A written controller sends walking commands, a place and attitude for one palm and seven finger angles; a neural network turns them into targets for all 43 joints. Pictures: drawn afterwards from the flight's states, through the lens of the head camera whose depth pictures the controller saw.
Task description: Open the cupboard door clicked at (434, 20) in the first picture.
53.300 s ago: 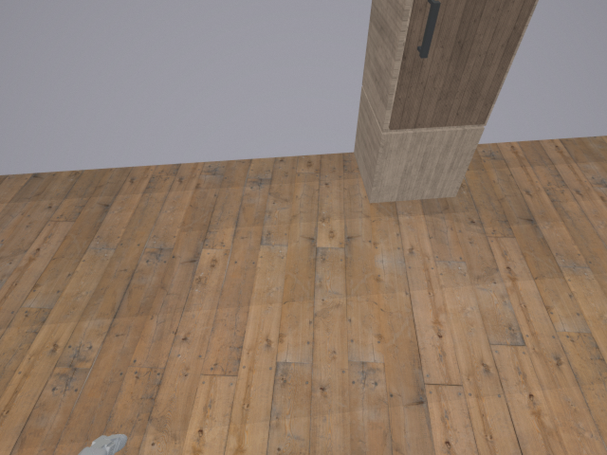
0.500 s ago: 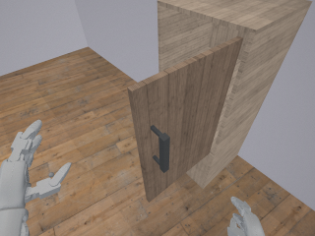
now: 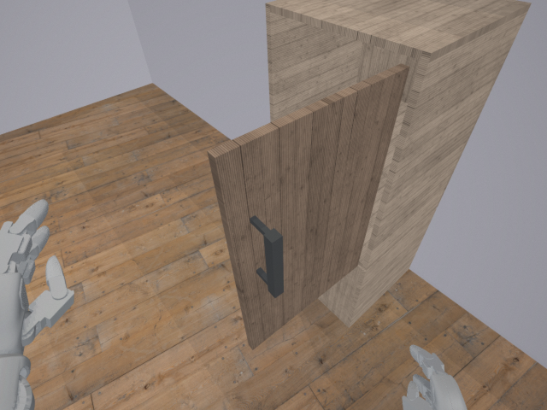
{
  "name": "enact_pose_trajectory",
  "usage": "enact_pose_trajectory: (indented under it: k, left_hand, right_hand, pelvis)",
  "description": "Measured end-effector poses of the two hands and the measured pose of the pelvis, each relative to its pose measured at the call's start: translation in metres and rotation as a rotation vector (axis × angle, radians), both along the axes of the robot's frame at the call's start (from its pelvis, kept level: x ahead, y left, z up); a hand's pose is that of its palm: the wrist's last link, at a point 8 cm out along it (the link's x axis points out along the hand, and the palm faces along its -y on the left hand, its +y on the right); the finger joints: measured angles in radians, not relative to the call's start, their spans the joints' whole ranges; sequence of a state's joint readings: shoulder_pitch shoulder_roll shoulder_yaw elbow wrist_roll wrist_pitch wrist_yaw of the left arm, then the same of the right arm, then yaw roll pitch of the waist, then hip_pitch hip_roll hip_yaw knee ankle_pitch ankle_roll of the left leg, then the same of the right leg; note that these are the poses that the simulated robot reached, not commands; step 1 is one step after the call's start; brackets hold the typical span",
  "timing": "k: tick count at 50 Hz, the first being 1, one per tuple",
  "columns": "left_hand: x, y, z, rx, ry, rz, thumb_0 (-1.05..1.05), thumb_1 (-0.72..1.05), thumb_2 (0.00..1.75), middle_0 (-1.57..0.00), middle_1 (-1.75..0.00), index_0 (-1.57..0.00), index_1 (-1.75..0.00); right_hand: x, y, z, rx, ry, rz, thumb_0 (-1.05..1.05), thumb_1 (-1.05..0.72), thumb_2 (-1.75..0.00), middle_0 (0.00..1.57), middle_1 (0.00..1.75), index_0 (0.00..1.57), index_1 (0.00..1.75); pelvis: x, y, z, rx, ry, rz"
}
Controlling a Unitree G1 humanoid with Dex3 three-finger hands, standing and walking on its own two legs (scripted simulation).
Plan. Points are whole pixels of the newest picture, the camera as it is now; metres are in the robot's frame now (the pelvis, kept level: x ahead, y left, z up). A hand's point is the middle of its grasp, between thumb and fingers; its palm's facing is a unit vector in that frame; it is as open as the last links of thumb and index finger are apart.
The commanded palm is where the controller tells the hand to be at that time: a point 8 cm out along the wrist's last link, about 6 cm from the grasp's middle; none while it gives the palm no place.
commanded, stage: draw the hand back to the body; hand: left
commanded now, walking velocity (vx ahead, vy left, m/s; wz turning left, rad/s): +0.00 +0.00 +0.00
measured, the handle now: (266, 258) +0.34 +0.07 +0.03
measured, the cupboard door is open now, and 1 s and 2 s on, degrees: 88 88 88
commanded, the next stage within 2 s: step back with the hand held close in 0.02 s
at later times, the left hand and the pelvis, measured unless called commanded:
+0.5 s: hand (61, 311) +0.17 +0.27 +0.14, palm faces +0.33 -0.78 -0.52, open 7.4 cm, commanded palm +0.11 +0.31 +0.17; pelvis -0.04 +0.01 +0.00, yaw -1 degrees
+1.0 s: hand out of the picture +0.09 +0.29 +0.15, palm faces +0.45 -0.76 -0.47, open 7.4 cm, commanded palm +0.01 +0.33 +0.17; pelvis -0.12 +0.03 -0.02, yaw +2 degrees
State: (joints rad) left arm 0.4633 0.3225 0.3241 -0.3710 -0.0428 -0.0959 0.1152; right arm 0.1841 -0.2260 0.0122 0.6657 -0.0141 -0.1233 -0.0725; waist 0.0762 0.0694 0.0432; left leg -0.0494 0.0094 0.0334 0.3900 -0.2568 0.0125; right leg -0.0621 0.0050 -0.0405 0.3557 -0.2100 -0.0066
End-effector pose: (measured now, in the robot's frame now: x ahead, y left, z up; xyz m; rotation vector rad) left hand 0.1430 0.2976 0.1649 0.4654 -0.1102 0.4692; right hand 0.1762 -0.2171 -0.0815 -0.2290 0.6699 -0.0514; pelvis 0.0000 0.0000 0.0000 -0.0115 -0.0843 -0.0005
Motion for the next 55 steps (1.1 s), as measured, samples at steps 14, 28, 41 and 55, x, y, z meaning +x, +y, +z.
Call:
enact_pose_trajectory:
  k: [14,28,41,55]
  left_hand:
    - [0.003,-0.001,0.014,0.089,-0.025,-0.034,0.02,0.89,0.9,-0.21,-0.3,-0.21,-0.3]
    - [-0.021,0.012,-0.001,0.124,0.043,-0.125,0.02,0.89,0.9,-0.21,-0.3,-0.22,-0.3]
    - [-0.081,0.03,-0.001,0.175,-0.095,-0.052,0.02,0.89,0.9,-0.21,-0.3,-0.21,-0.3]
    - [-0.118,0.038,0.013,0.217,-0.154,-0.064,0.02,0.88,0.9,-0.21,-0.3,-0.22,-0.3]
  right_hand:
    - [-0.008,-0.011,0.001,-0.002,0.014,-0.031,0.01,-0.9,-0.89,0.2,0.3,0.2,0.3]
    - [-0.054,-0.017,0.008,-0.072,0.049,-0.139,0.01,-0.9,-0.89,0.2,0.3,0.2,0.29]
    - [-0.101,0.013,-0.006,-0.055,0.026,-0.054,0.01,-0.9,-0.89,0.2,0.3,0.2,0.3]
    - [-0.149,0.017,-0.009,-0.066,0.06,-0.055,0.01,-0.9,-0.89,0.2,0.3,0.2,0.3]
  pelvis:
    - [-0.009,-0.005,0.0,-0.008,0.055,-0.003]
    - [-0.046,0.016,-0.006,-0.001,0.088,-0.021]
    - [-0.092,0.023,-0.023,-0.008,0.056,0.006]
    - [-0.125,0.024,-0.02,-0.042,0.09,0.037]
